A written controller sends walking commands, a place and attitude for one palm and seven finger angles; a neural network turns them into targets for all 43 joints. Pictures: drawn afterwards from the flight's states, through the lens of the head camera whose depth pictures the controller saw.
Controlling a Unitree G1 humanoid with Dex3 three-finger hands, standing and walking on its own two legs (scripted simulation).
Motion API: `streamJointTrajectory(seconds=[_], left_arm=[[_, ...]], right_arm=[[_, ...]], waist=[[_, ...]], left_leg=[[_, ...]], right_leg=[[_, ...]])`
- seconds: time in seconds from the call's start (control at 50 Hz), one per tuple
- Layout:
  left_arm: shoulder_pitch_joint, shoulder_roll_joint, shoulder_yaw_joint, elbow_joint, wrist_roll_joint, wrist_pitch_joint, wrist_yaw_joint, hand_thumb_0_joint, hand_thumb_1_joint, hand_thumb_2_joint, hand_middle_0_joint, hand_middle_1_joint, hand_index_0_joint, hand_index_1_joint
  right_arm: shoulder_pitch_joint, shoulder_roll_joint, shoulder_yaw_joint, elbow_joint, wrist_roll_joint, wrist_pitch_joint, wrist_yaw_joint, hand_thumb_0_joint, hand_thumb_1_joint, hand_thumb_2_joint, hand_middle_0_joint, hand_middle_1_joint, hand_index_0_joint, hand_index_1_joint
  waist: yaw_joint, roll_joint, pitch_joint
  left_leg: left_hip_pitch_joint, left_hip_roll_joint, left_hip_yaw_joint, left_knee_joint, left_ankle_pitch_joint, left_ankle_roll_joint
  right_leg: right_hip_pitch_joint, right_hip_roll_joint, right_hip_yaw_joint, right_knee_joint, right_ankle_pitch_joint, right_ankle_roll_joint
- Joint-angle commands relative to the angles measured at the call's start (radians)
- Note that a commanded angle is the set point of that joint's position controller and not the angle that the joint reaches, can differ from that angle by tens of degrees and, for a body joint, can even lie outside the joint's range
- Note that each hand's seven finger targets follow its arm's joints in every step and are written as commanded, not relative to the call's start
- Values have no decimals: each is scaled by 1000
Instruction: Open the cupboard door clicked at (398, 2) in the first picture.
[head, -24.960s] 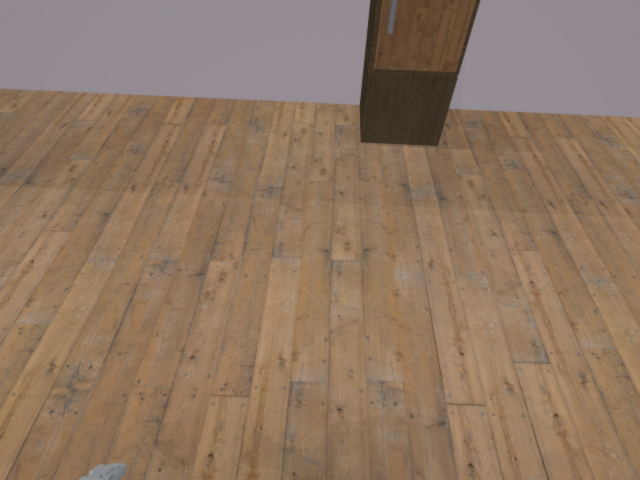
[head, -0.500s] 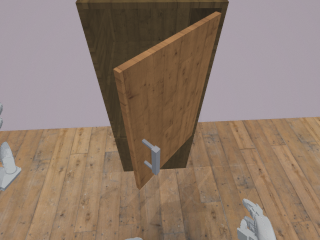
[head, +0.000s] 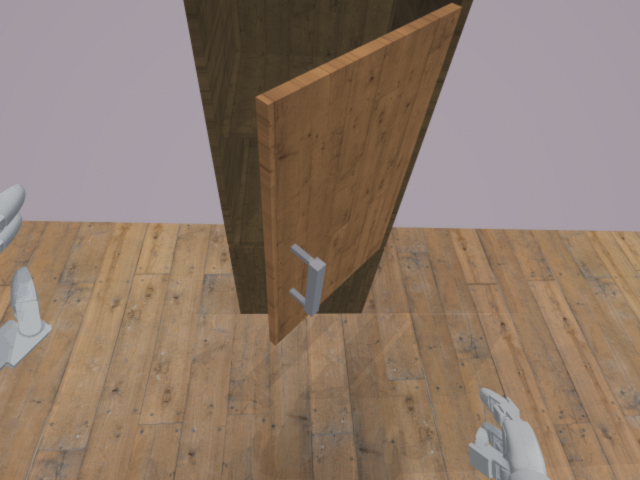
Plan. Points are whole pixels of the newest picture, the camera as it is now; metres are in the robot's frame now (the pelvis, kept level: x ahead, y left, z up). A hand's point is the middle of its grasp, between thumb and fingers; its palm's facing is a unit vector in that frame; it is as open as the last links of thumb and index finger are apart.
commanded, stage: step back with the hand held close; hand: left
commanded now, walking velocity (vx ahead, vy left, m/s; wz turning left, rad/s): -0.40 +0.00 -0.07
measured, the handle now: (305, 281) +0.43 +0.04 -0.09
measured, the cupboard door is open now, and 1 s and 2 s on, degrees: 45 45 45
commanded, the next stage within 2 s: stop stepping back and stand still in 0.18 s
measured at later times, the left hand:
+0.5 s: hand out of the picture +0.07 +0.22 +0.18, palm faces +0.28 -0.80 -0.52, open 7.4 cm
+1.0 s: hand out of the picture +0.04 +0.23 +0.17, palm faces +0.37 -0.81 -0.46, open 7.4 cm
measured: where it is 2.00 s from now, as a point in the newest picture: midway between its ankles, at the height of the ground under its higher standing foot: outside the picture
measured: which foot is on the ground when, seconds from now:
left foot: down 0.00-0.42, up 0.44-0.60, down 0.62-1.00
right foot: down 0.00-0.02, up 0.04-0.40, down 0.42-1.00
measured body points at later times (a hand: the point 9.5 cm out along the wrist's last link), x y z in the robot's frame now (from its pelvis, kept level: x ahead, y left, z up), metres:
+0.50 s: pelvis -0.14 -0.02 +0.00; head -0.13 -0.01 +0.45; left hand +0.05 +0.26 +0.21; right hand +0.00 -0.26 -0.09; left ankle -0.03 +0.08 -0.71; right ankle -0.26 -0.09 -0.73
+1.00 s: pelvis -0.18 -0.01 +0.00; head -0.19 -0.02 +0.45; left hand +0.01 +0.27 +0.20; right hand -0.07 -0.27 -0.10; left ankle -0.14 +0.09 -0.73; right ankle -0.26 -0.09 -0.73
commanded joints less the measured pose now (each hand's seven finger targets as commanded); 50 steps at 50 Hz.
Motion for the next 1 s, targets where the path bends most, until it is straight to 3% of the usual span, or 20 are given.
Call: streamJointTrajectory(seconds=[0.0, 0.02, 0.06, 0.18, 0.26, 0.34, 0.36, 0.4, 0.42, 0.44, 0.48, 0.56, 0.62, 0.66, 0.7, 0.76, 0.8, 0.84, 0.92, 0.98], left_arm=[[26, 205, 173, -277, -35, -59, 8, 0, 900, 900, -200, -300, -200, -300], [41, 178, 164, -275, -31, -58, 6, 0, 900, 900, -200, -300, -200, -300], [56, 142, 142, -272, -33, -47, 21, 0, 900, 900, -200, -300, -200, -300], [-12, 134, 115, -278, -35, 5, 31, 0, 900, 900, -200, -300, -200, -300], [-8, 158, 142, -315, -48, 9, 38, 0, 900, 900, -200, -300, -200, -300], [114, 178, 182, -322, -70, 10, 35, 0, 900, 900, -200, -300, -200, -300], [140, 204, 200, -318, -66, 6, 31, 0, 900, 900, -200, -300, -200, -300], [130, 264, 261, -300, -66, -12, 43, 0, 900, 900, -200, -300, -200, -300], [42, 257, 255, -289, -64, -14, 52, 0, 900, 900, -200, -300, -200, -300], [47, 158, 167, -189, -60, 9, 41, 0, 900, 900, -200, -300, -200, -300], [-62, 160, 146, -118, -32, 9, 45, 0, 900, 900, -200, -300, -200, -300], [-208, 127, 75, 3, -4, -2, 44, 0, 900, 900, -200, -300, -200, -300], [-176, 144, 91, -49, -2, -18, 45, 0, 900, 900, -200, -300, -200, -300], [-116, 144, 105, -159, -7, -34, 40, 0, 900, 900, -200, -300, -200, -300], [-66, 145, 123, -206, -8, -38, 36, 0, 900, 900, -200, -300, -200, -300], [21, 171, 187, -176, -8, -46, 42, 0, 900, 900, -200, -300, -200, -300], [47, 150, 174, -118, -23, -42, 41, 0, 900, 900, -200, -300, -200, -300], [-25, 143, 157, -100, -17, -50, 44, 0, 900, 900, -200, -300, -200, -300], [-107, 97, 91, -33, -12, -41, 41, 0, 900, 900, -200, -300, -200, -300], [-100, 103, 77, -44, -3, -24, 31, 0, 900, 900, -200, -300, -200, -300]], right_arm=[[-49, -132, -51, -184, -9, -50, 8, 0, -900, -900, 200, 300, 200, 300], [-57, -133, -53, -180, -21, -75, 13, 0, -900, -900, 200, 300, 200, 300], [-7, -127, -59, -138, -10, -109, 23, 0, -900, -900, 200, 300, 200, 300], [-46, -130, -44, -115, -16, -130, 15, 0, -900, -900, 200, 300, 200, 300], [-62, -117, -28, -122, -23, -132, 8, 0, -900, -900, 200, 300, 200, 300], [-36, -107, -16, -149, -23, -122, 23, 0, -900, -900, 200, 300, 200, 300], [-34, -108, -14, -151, -19, -108, 26, 0, -900, -900, 200, 300, 200, 300], [-29, -108, -6, -125, -26, -81, 33, 0, -900, -900, 200, 300, 200, 300], [-29, -120, -5, -119, -32, -94, 35, 0, -900, -900, 200, 300, 200, 300], [28, -117, -21, -103, -4, -93, 32, 0, -900, -900, 200, 300, 200, 300], [-1, -116, -12, -98, 14, -103, 16, 0, -900, -900, 200, 300, 200, 300], [-2, -125, -12, -74, 10, -121, -11, 0, -900, -900, 200, 300, 200, 300], [8, -147, -28, -100, 13, -122, -12, 0, -900, -900, 200, 300, 200, 300], [17, -125, -15, -114, 9, -116, -1, 0, -900, -900, 200, 300, 200, 300], [-12, -131, -19, -121, 4, -133, 8, 0, -900, -900, 200, 300, 200, 300], [-7, -109, -13, -143, 1, -131, -1, 0, -900, -900, 200, 300, 200, 300], [16, -105, -28, -126, 8, -113, 12, 0, -900, -900, 200, 300, 200, 300], [24, -108, -27, -117, 10, -117, 15, 0, -900, -900, 200, 300, 200, 300], [23, -117, -21, -97, 7, -137, -3, 0, -900, -900, 200, 300, 200, 300], [15, -128, -20, -113, 7, -135, -7, 0, -900, -900, 200, 300, 200, 300]], waist=[[29, 317, -318], [42, 311, -283], [33, 147, -259], [14, 201, -220], [23, 263, -248], [26, 307, -260], [17, 212, -225], [23, -72, -177], [23, -73, -182], [0, -174, -129], [-7, -113, -29], [-2, -50, 11], [6, 21, -90], [2, 124, -154], [17, 164, -79], [9, 110, -12], [7, -91, -15], [5, -79, -8], [1, 36, -61], [14, 55, -76]], left_leg=[[252, 322, -248, -290, 702, -16], [125, 360, -279, -309, 483, 30], [302, 347, -188, -223, 656, 82], [231, 309, -154, -362, 187, 58], [181, 261, -125, -471, -94, 17], [116, 130, -22, -409, -201, -97], [134, 70, 43, -270, -163, -117], [226, 31, 30, 243, -41, -106], [136, 34, -20, 354, -82, -107], [-44, 24, -49, 402, -53, -105], [-113, 77, -6, 299, -60, -86], [138, 32, 83, -22, 5, -29], [321, 118, -20, -32, 318, 39], [292, 185, -169, -89, 431, 91], [93, 227, -199, -195, 126, 59], [-36, 118, -62, -154, -122, -32], [-34, 47, 18, 138, -46, -74], [-78, 60, -10, 247, -126, -78], [217, 83, -8, -94, 215, -46], [285, 136, -67, -89, 418, -13]], right_leg=[[51, 22, -16, 359, -264, 27], [74, 20, 28, 511, -308, 18], [-109, -17, 16, 495, -264, 25], [-64, -15, -55, 476, -266, 39], [57, 13, -113, 338, -297, 10], [270, 36, -192, -135, -229, -36], [218, -28, -133, -275, -171, -51], [-160, -368, 173, -389, -150, -138], [-164, -425, 221, -348, -94, -184], [-4, -357, 167, -251, 49, -160], [91, -328, 92, -169, 374, -105], [53, -267, 38, -75, 428, -22], [8, -155, -21, 97, 498, 84], [20, -90, -73, 194, 193, 71], [103, -78, -68, 81, -193, 28], [162, -135, -2, -143, -96, -33], [90, -315, 276, -286, -72, -96], [127, -351, 245, -226, 186, -146], [100, -181, 17, -76, 273, -17], [71, -106, -9, -76, 266, 37]])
